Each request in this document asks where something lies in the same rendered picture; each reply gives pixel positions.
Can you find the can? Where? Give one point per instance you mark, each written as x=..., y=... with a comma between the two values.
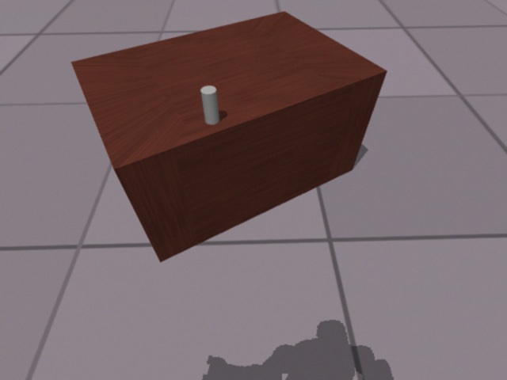
x=210, y=104

